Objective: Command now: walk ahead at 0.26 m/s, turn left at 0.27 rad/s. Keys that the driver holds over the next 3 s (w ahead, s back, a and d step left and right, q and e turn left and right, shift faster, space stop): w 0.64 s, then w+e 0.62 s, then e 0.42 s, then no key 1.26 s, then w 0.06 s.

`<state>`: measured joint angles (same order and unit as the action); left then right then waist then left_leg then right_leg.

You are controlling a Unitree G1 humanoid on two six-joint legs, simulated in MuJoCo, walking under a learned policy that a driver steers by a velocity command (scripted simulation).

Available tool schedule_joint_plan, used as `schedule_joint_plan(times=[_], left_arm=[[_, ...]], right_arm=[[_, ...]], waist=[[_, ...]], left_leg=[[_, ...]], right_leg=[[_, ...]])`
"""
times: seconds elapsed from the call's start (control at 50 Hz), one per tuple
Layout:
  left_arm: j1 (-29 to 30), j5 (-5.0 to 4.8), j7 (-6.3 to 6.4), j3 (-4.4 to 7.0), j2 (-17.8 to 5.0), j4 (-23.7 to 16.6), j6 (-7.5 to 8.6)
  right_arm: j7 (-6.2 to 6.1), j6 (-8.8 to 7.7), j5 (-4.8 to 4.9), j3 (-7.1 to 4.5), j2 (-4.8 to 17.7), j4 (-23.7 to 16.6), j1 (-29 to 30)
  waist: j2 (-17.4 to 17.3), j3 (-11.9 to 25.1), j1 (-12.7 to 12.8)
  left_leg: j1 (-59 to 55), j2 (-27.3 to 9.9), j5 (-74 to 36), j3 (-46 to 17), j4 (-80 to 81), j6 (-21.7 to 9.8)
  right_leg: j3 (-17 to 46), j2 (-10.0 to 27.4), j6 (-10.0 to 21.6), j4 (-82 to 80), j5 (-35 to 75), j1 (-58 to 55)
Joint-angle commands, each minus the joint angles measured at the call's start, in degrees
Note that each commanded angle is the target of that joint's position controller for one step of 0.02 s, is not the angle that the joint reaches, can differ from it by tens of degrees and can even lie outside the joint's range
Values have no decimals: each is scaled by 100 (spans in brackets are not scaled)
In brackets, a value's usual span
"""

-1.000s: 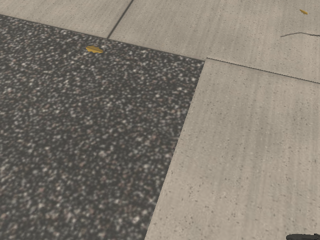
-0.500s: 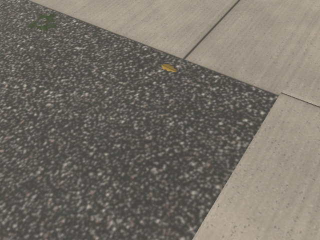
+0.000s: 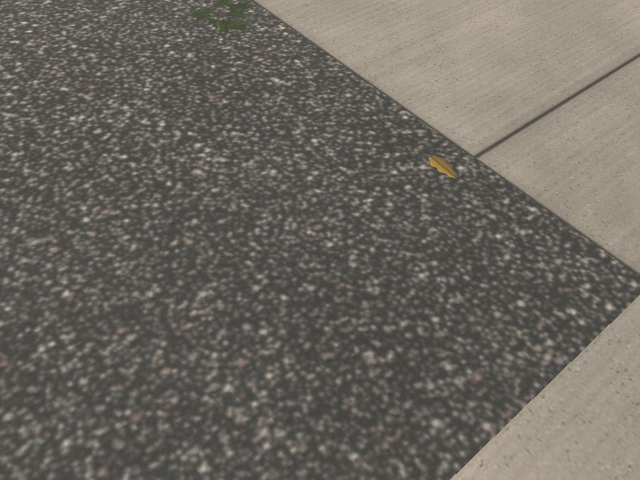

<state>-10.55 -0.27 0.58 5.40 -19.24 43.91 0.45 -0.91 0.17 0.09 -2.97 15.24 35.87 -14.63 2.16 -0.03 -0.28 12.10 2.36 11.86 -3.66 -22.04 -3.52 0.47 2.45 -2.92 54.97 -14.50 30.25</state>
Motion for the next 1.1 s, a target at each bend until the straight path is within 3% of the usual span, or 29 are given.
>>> schedule_joint_plan(times=[0.02, 0.1, 0.18, 0.22, 0.26, 0.28, 0.3, 0.32, 0.34, 0.36, 0.4, 0.44, 0.48, 0.56, 0.66, 0.74, 0.76, 0.78, 0.8, 0.82, 0.84, 0.86, 0.88, 0.9, 0.92, 0.96, 1.0, 1.06, 1.1], left_arm=[[658, -13, -75, 22, -329, -496, 271], [742, -65, -151, -31, -307, -508, 379], [828, -107, -218, -79, -314, -581, 494], [618, -117, -246, -90, -319, -529, 558], [-44, -91, -221, -44, -395, -301, 585], [-703, -70, -167, 20, -609, -174, 602], [-1239, -12, -136, 176, -1249, -77, 585], [-1604, -16, -195, 184, -1202, 5, 573], [-1330, -38, -204, 57, -866, -58, 578], [-1058, -13, -193, -13, -659, -149, 564], [-740, 21, -176, -100, -454, -218, 537], [-653, 27, -159, -108, -472, -242, 560], [-708, 31, -133, -95, -534, -192, 600], [-994, -81, -40, -81, -589, 35, 539], [-1458, -145, 25, -30, -667, 281, 427], [-1626, -122, 87, 61, -814, 358, 259], [-1595, -127, 82, 84, -892, 352, 224], [-1511, -107, 54, 70, -906, 333, 199], [-1422, -38, 22, -10, -701, 244, 216], [-2028, 175, -23, -226, 83, 164, 282], [-2628, -149, -38, -312, 137, 187, 408], [-1863, -340, 8, -148, -465, 98, 454], [-1133, -338, 45, -101, -651, -93, 455], [-917, -237, 82, -96, -559, -131, 420], [-958, -149, 76, -82, -467, -162, 363], [-1148, -156, 35, -103, -172, -131, 208], [-975, -159, 13, -92, -75, -241, 149], [-469, -110, -44, -136, 45, -476, 188], [-8, -101, -149, -205, 175, -625, 226]], right_arm=[[-45, -192, 4, -266, 986, -199, -67], [19, -260, 70, -308, 1168, -35, -182], [81, -260, 116, -304, 1201, 119, -319], [108, -234, 131, -278, 1156, 160, -271], [125, -215, 92, -191, 929, 192, -252], [124, -234, 40, -94, 653, 143, -142], [116, -336, 29, 10, 299, -84, -225], [68, -426, 85, -80, 694, -225, 27], [79, -478, 174, -186, 1027, -214, 83], [103, -489, 178, -185, 1004, -157, 110], [135, -493, 58, -186, 858, -120, 214], [167, -474, 37, -155, 672, -71, 242], [164, -472, 29, -165, 643, -49, 338], [226, -542, 34, -52, 340, -169, 1027], [427, -606, 85, -30, 394, -353, 1715], [473, -654, 68, -70, 556, -347, 1667], [434, -665, 60, -129, 670, -260, 1341], [375, -686, 59, -244, 871, -67, 622], [315, -678, 21, -331, 1092, 123, -319], [263, -618, -35, -395, 1537, 224, -911], [314, -570, -17, -408, 1564, 369, -1267], [292, -514, 19, -329, 1111, 379, -1080], [261, -507, 8, -247, 867, 371, -657], [270, -523, -53, -197, 758, 377, -249], [277, -560, -88, -180, 641, 422, -2], [275, -645, -88, -190, 503, 572, 199], [242, -747, -63, -202, 531, 669, 355], [150, -741, -99, -233, 669, 780, 461], [101, -705, -62, -254, 781, 852, 314]], waist=[[-1080, 10, -236], [-978, -175, -334], [-868, -277, -376], [-807, -235, -202], [-700, -2, 145], [-421, 284, 444], [963, 657, 477], [1280, 611, 696], [821, 166, 564], [640, -13, 435], [401, -206, 280], [418, -223, 212], [281, -181, 190], [241, -327, 389], [63, -575, 568], [36, -543, 414], [60, -322, 232], [-5, 185, -178], [-3, 932, -659], [-1489, 1970, -435], [-2343, 2783, -429], [-1292, 1936, -643], [-789, 1030, -639], [-430, 577, -409], [-629, 378, -177], [-833, 244, 56], [-635, -33, 181], [-615, -315, 109], [-502, -374, -90]], left_leg=[[-791, -1364, 1035, -1486, 1251, -858], [-472, -1480, 1190, -1523, 1288, -951], [-300, -1553, 1325, -1629, 1153, -982], [-121, -1490, 1248, -1575, 935, -889], [322, -1184, 950, -1339, 366, -669], [857, -850, 718, -988, -548, -415], [2226, -58, 1122, -38, -2413, 22], [3270, 41, 2053, -117, -3673, 188], [3673, -277, 1726, -335, -4158, 112], [3708, -468, 1261, -226, -4228, 88], [3471, -741, 568, -152, -3823, 139], [3091, -764, 17, 17, -3438, 279], [2990, -751, -655, 72, -2954, 415], [2384, -624, -1987, 182, -1330, 492], [2379, -616, -2333, -32, -514, 263], [2083, -506, -1406, -50, -316, 121], [1558, -400, -1107, 48, -301, 39], [453, -288, -1209, 247, -164, -108], [-1406, -731, -1396, -20, -623, -302], [-3495, -2071, -2331, -1428, -1355, -623], [-4344, -2854, -1163, -3663, -504, -1434], [-3710, -2596, -419, -3255, 31, -1209], [-2806, -2375, -694, -2394, 198, -968], [-1949, -2192, -1287, -1887, 363, -877], [-1352, -2019, -1894, -1448, 467, -838], [-779, -1793, -2420, -702, 744, -760], [-372, -1684, -2624, -135, 1078, -692], [-197, -1384, -2602, 636, 1351, -596], [-342, -1351, -2584, 916, 1404, -525]], right_leg=[[137, 99, 26, -1022, 425, 664], [92, 63, 92, -1837, 419, 215], [26, 17, 275, -2248, 254, -178], [-66, -38, 417, -2598, 421, -731], [-133, -131, 544, -2843, 410, -1873], [441, 323, 760, -2998, 144, -2785], [2245, 1401, 1418, -3553, -895, -4002], [3823, 1973, 1948, -4224, -2096, -4152], [3591, 1898, 1867, -4282, -2380, -3896], [3060, 1646, 1710, -4293, -2040, -3658], [2301, 1316, 1556, -4461, -987, -3132], [1673, 1053, 1531, -4659, 10, -2749], [1209, 918, 1539, -4686, 894, -2677], [484, 633, 1355, -4599, 1499, -2370], [664, 1006, 1316, -4225, 1334, -2850], [1036, 1167, 1204, -3427, 2199, -3318], [1058, 1100, 1158, -2986, 2910, -3340], [917, 859, 1037, -2149, 3459, -3129], [805, 554, 850, -849, 2737, -2048], [427, -190, 569, 1111, -1153, -367], [826, -574, 366, 2454, -2260, 928], [889, -209, 328, 2637, -1817, 1452], [638, 11, 308, 2551, -1305, 1562], [573, 199, 268, 2394, -894, 1361], [639, 376, 269, 2114, -578, 1073], [604, 550, 308, 1998, -412, 715], [676, 613, 287, 1373, 174, 735], [434, 492, 245, -104, 1195, 621], [155, 387, 337, -984, 1779, 441]])
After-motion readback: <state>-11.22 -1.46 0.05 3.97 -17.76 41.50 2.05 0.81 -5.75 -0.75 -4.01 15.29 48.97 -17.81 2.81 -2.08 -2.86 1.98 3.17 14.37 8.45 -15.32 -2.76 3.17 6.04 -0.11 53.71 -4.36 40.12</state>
